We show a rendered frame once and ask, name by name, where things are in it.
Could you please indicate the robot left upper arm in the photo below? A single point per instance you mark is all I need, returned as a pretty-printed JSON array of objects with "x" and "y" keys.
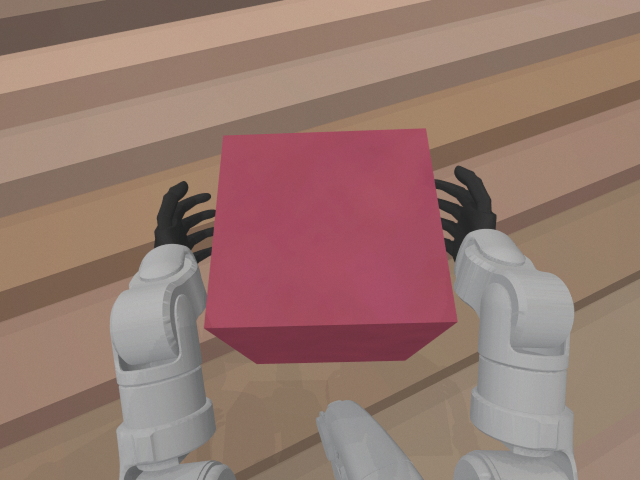
[{"x": 204, "y": 470}]

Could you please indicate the robot right upper arm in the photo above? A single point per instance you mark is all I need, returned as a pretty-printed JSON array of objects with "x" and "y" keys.
[{"x": 506, "y": 465}]

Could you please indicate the robot right forearm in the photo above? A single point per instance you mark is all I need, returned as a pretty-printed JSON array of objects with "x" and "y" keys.
[{"x": 526, "y": 317}]

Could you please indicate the right robot shin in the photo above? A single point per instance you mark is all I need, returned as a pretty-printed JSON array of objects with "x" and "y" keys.
[{"x": 338, "y": 468}]

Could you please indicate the robot left forearm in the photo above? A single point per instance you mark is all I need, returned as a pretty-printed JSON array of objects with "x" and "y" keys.
[{"x": 157, "y": 358}]

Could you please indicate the left robot hand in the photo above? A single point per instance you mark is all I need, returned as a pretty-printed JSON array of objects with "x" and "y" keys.
[{"x": 172, "y": 229}]

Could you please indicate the robot right thigh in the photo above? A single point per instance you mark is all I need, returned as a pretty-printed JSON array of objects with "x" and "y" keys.
[{"x": 348, "y": 432}]

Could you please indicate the carton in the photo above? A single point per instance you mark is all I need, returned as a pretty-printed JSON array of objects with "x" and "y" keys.
[{"x": 328, "y": 247}]

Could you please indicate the right robot hand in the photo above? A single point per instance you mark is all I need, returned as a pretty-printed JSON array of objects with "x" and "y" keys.
[{"x": 475, "y": 214}]

